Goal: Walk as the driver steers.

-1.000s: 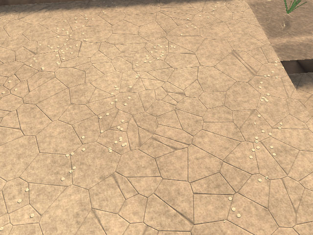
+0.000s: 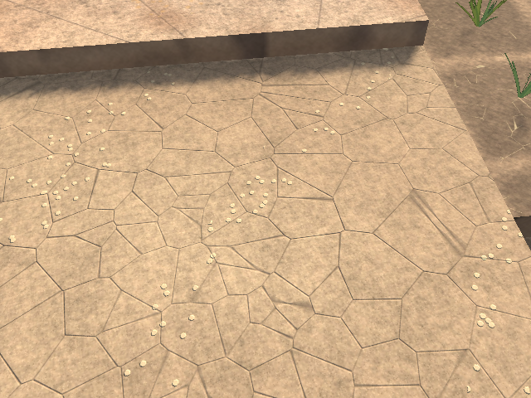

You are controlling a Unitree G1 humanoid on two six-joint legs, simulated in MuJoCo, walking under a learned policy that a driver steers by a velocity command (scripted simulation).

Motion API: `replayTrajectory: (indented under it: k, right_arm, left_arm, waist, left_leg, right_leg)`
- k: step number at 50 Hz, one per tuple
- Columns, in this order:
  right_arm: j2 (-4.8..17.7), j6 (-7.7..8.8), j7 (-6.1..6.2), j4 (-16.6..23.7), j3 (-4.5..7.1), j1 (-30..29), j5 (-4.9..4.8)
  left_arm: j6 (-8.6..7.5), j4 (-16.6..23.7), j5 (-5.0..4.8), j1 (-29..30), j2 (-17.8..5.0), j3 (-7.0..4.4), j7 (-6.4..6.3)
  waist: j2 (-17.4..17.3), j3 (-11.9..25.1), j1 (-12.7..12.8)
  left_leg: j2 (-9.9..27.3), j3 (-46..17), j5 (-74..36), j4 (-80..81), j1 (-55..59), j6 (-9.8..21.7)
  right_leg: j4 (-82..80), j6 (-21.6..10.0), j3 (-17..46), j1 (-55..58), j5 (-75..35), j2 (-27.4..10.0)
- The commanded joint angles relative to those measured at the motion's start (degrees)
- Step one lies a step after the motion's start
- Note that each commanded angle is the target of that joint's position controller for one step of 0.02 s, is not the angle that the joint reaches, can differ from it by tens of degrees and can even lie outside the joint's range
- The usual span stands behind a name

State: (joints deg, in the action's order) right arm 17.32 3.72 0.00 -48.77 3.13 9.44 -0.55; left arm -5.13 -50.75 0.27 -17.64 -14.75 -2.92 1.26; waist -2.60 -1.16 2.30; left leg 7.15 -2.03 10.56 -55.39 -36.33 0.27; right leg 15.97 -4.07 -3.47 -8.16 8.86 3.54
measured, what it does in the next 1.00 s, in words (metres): walks ahead, turning left: left foot, then right foot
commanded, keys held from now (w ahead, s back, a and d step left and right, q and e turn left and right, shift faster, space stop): w+q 0.92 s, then q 0.08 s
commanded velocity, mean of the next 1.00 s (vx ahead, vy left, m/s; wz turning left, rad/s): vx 0.49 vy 0.00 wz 0.48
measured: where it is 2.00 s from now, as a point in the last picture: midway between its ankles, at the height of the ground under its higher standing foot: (209, 313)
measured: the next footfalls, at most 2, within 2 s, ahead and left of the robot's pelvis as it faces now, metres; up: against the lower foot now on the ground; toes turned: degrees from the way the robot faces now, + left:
left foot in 0.28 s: +0.33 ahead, +0.16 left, +0.00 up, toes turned +10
right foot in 0.78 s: +0.67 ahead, +0.04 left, +0.00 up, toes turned +28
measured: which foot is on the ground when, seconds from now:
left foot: up 0.00-0.26, down 0.28-0.78, up 0.80-1.00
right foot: down 0.00-0.28, up 0.30-0.76, down 0.78-1.00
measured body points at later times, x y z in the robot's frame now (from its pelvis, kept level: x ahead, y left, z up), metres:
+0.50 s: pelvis +0.29 +0.09 +0.00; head +0.32 +0.10 +0.44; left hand +0.37 +0.38 -0.11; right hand +0.43 -0.17 -0.12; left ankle +0.29 +0.15 -0.75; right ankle +0.36 -0.08 -0.67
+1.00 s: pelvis +0.57 +0.11 +0.00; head +0.60 +0.12 +0.44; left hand +0.50 +0.40 -0.12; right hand +0.84 -0.06 -0.11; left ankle +0.52 +0.25 -0.67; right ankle +0.63 +0.03 -0.75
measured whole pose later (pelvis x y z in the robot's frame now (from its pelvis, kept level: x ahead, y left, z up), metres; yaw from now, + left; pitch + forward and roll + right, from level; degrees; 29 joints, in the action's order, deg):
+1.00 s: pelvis +0.57 +0.11 +0.00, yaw +32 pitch +1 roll -2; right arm 18.3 0.6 0.5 -39.1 4.8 13.9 -1.3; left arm -5.7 -46.8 0.6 -14.0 -15.0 -3.6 0.3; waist -2.9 -2.1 1.8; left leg 3.5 -3.4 18.3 -62.4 -34.2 -0.3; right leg 20.3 -1.8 -5.2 -10.8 10.7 1.3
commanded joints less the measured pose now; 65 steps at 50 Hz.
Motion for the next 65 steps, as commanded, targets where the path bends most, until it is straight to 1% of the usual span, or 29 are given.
replayTrajectory:
  k: [1,5,10,12,14,15,16,17,18,20,24,30,35,38,39,40,41,42,43,45,47,50,54,60,61,62,63,64,65]
  right_arm:
    - [2.3,0.19,-0.28,2.8,0.39,-0.5,-0.02]
    - [1.2,0.5,-1.24,5.1,-0.22,-7.5,-0.59]
    - [1.9,0.54,-3.02,8.5,-0.08,-11.6,-0.69]
    - [3.7,0.38,-3.5,8.9,0.82,-8.5,-0.45]
    - [8.3,0.01,-3.02,5.6,3.7,6.0,-0.56]
    - [13.6,-0.54,-1.87,4.2,5.41,14.9,-0.63]
    - [16.0,-0.21,-2.11,4.7,5.42,13.6,-1.1]
    - [10.7,-0.01,-2.07,5.3,4.02,14.5,-0.96]
    - [8.7,0.32,-1.84,5.6,3.54,11.9,-0.54]
    - [6.6,0.52,-1.64,7.5,2.87,5.4,-0.09]
    - [6.8,0.58,-0.56,8.9,2.79,4.0,0.05]
    - [8.6,-0.28,0.95,7.8,3.49,9.2,-0.58]
    - [7.8,-1.17,1.4,6.8,3.5,11.9,-0.89]
    - [5.7,-1.56,1.31,8.0,2.85,10.1,-0.44]
    - [2.7,-1.39,1.07,9.3,1.63,10.2,0.42]
    - [-0.9,-0.79,0.91,10.8,0.52,19.0,-1.24]
    - [5.2,-0.69,1.12,9.4,1.39,18.7,-1.87]
    - [8.7,-0.96,1.1,10.0,2.38,12.1,-1.57]
    - [8.4,-1.25,1.23,10.7,2.52,8.8,-1.0]
    - [6.5,-1.5,0.7,11.9,2.75,6.9,-0.67]
    - [4.1,-2.25,0.4,12.4,2.45,7.1,-1.23]
    - [2.5,-2.98,0.5,14.6,2.05,5.1,-0.38]
    - [1.6,-2.92,-0.92,15.7,1.6,1.0,-0.24]
    - [5.0,-3.44,-2.81,18.3,3.41,-0.2,0.35]
    - [6.2,-3.16,-2.45,17.1,4.28,4.6,0.52]
    - [9.7,-3.08,-1.32,16.3,5.29,8.4,0.85]
    - [13.5,-3.18,0.07,17.4,5.0,8.5,2.07]
    - [8.2,-2.7,-0.22,18.6,2.5,7.3,2.44]
    - [4.1,-2.61,-0.87,17.5,1.49,6.7,2.16]
  left_arm:
    - [-1.01,3.2,0.04,3.3,-9.1,-1.98,-0.88]
    - [-0.89,1.0,-0.14,0.0,-10.1,-2.18,-1.38]
    - [0.99,-0.9,-0.72,-1.6,-10.5,-2.66,-1.81]
    - [1.84,-0.3,-0.86,0.1,-12.1,-3.14,-2.38]
    - [2.96,0.8,-0.62,1.2,-12.0,-2.94,-3.26]
    - [2.52,2.5,0.78,-0.3,-9.8,-1.86,-3.52]
    - [0.52,4.1,1.46,-5.6,-2.1,0.58,-2.09]
    - [-1.72,4.3,-0.85,0.7,-8.1,-0.59,-1.1]
    - [-3.05,6.1,-2.49,5.6,-9.9,-1.08,-0.64]
    - [-3.56,6.2,-0.58,7.7,-9.5,-1.43,-1.35]
    - [-1.13,7.1,0.65,6.7,-7.5,-1.59,-1.67]
    - [-1.36,11.3,0.13,18.9,-4.7,-0.51,-1.1]
    - [-2.33,13.1,-0.67,21.0,-7.8,-1.41,-0.13]
    - [-3.24,10.7,-0.1,10.4,-10.8,-3.0,-0.46]
    - [-3.3,9.9,0.74,1.6,-13.9,-3.82,-0.94]
    - [-2.33,7.8,1.0,-3.4,-18.2,-4.96,-0.84]
    - [-2.02,8.6,-0.53,-2.3,-12.7,-3.85,-0.54]
    - [-1.66,9.4,-0.56,0.3,-9.0,-2.85,-0.79]
    - [-1.25,9.8,0.07,3.3,-8.2,-2.39,-0.87]
    - [-1.04,9.1,0.73,5.9,-6.3,-1.68,-1.02]
    - [-1.4,8.4,0.41,6.6,-6.2,-1.79,-0.97]
    - [-1.37,7.5,0.21,7.8,-9.2,-2.81,-1.25]
    - [0.36,7.0,-0.36,9.0,-10.5,-3.17,-2.26]
    - [2.07,5.9,-2.83,7.5,-13.4,-4.1,-2.64]
    - [2.27,5.6,-2.94,7.2,-12.6,-3.75,-2.55]
    - [2.1,5.1,-1.61,4.3,-10.5,-2.91,-2.2]
    - [1.65,6.5,2.02,-0.1,-4.8,-0.67,-1.13]
    - [1.74,4.3,0.25,-3.5,-6.1,0.3,-0.16]
    - [2.66,4.0,-2.08,1.9,-10.2,-1.05,0.13]
  waist:
    - [5.8,-0.5,-1.5]
    - [5.2,-2.3,1.5]
    - [5.2,-3.5,1.8]
    - [7.0,-0.5,-0.7]
    - [5.9,7.8,-8.2]
    - [-2.6,14.5,-10.6]
    - [-13.8,20.1,-4.4]
    - [-6.9,19.9,-8.6]
    - [-4.3,12.2,-8.7]
    - [2.9,5.2,-4.6]
    - [0.5,2.9,-1.3]
    - [-1.3,0.7,-5.8]
    - [-3.0,0.8,-5.6]
    - [-3.9,6.2,0.2]
    - [1.5,14.4,3.8]
    - [21.3,21.4,0.0]
    - [16.7,18.3,1.2]
    - [10.7,10.6,2.9]
    - [6.9,6.2,2.0]
    - [8.0,1.7,-0.3]
    - [8.9,0.2,-1.3]
    - [7.7,0.1,-2.5]
    - [7.8,2.0,-1.2]
    - [8.0,3.9,-2.5]
    - [5.9,6.2,-5.4]
    - [0.3,9.6,-6.8]
    - [-14.5,16.0,-3.1]
    - [-10.1,29.0,-4.1]
    - [-3.1,24.0,-6.1]
  left_leg:
    - [1.1,-0.7,-10.6,8.8,-1.7,-0.8]
    - [-1.3,1.2,-18.0,18.8,0.5,0.2]
    - [-3.0,2.1,-10.5,23.1,-3.1,3.3]
    - [-6.1,5.5,-4.3,22.6,2.9,5.1]
    - [-10.4,7.0,-4.9,25.2,23.1,8.3]
    - [-0.2,-9.2,-6.3,25.0,41.1,12.5]
    - [11.4,-40.8,6.2,33.0,58.4,23.2]
    - [10.9,-42.0,10.5,37.7,59.0,21.3]
    - [9.2,-33.7,6.2,38.5,52.8,18.9]
    - [5.1,-23.3,-5.9,40.0,37.2,16.8]
    - [2.1,-16.8,-15.3,43.6,25.8,17.2]
    - [-2.8,-11.9,-9.9,42.8,20.6,12.2]
    - [0.5,-19.6,-6.6,35.8,28.8,10.8]
    - [-2.5,-19.7,-12.9,24.4,28.1,8.1]
    - [-6.3,-15.1,-5.5,9.0,21.0,6.0]
    - [-14.1,-7.8,22.4,-9.5,-0.1,2.0]
    - [-9.1,-9.1,23.0,-17.3,-7.4,1.3]
    - [-7.1,-8.2,17.4,-19.0,-9.3,1.0]
    - [-5.0,-6.2,13.2,-18.1,-7.5,0.6]
    - [-2.0,-5.8,8.9,-13.7,-3.9,0.6]
    - [-1.3,-4.2,8.2,-10.9,-2.1,0.1]
    - [-1.3,-2.3,5.1,-3.2,-2.4,-1.7]
    - [-2.8,1.9,-9.4,11.0,4.6,-1.3]
    - [-6.8,4.4,-4.0,22.6,12.7,3.4]
    - [-8.7,4.8,-8.5,27.9,20.4,5.1]
    - [-5.8,0.5,-27.4,30.3,31.3,7.4]
    - [11.5,-18.8,-60.3,23.1,50.4,16.7]
    - [19.6,-29.2,-51.7,26.4,51.5,24.1]
    - [14.8,-22.3,-43.8,28.9,45.9,21.2]
  right_leg:
    - [-10.1,-8.2,7.3,0.0,-10.9,-14.8]
    - [-11.1,-6.5,1.8,2.7,-10.1,-15.1]
    - [-5.5,-4.7,-1.0,14.7,-19.0,-19.1]
    - [2.0,-3.3,-2.9,16.6,-37.8,-19.2]
    - [22.4,-0.3,-6.3,10.8,-46.5,-15.9]
    - [41.5,2.1,-7.0,-4.3,-26.7,-12.8]
    - [58.0,5.1,0.7,-28.6,23.4,0.0]
    - [62.2,3.7,9.5,-35.1,23.6,-2.7]
    - [60.8,2.4,8.8,-38.3,18.1,-5.1]
    - [51.7,2.8,8.3,-32.7,11.1,-9.0]
    - [42.0,6.2,7.3,-26.8,6.7,-9.8]
    - [17.7,8.0,5.6,-20.9,-14.8,-4.9]
    - [11.1,5.9,8.6,-19.3,-10.3,-4.0]
    - [8.2,1.8,7.8,-3.5,-6.5,-5.1]
    - [10.0,-1.7,16.3,11.7,-3.4,-14.4]
    - [5.5,-11.4,43.0,30.3,7.8,-27.3]
    - [2.4,-10.8,48.5,28.7,20.4,-28.1]
    - [1.4,-7.9,39.0,21.6,19.7,-25.3]
    - [0.5,-6.3,31.3,14.3,12.4,-22.8]
    - [-2.3,-5.3,21.7,5.1,2.5,-19.2]
    - [-4.5,-5.9,15.8,1.6,-5.1,-18.1]
    - [-3.7,-7.3,7.6,0.9,-28.5,-18.7]
    - [-2.6,-5.3,-2.1,0.7,-31.5,-16.1]
    - [9.4,-2.8,-3.5,6.3,-37.0,-18.3]
    - [16.8,-1.4,-4.5,4.7,-36.1,-16.4]
    - [27.8,1.6,-6.1,-1.5,-25.6,-12.7]
    - [48.1,5.6,-5.9,-21.3,26.2,-6.1]
    - [56.1,6.4,6.7,-21.9,35.2,-5.6]
    - [55.6,6.8,8.5,-22.3,31.3,-7.9]
Velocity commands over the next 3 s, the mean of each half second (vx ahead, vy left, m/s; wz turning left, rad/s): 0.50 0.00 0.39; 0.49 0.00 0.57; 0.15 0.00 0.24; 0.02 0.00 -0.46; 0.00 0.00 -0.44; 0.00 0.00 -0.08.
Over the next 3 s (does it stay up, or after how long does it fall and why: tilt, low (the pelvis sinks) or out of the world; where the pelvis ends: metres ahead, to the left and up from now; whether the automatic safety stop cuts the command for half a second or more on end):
stays up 0.74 0.19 -0.01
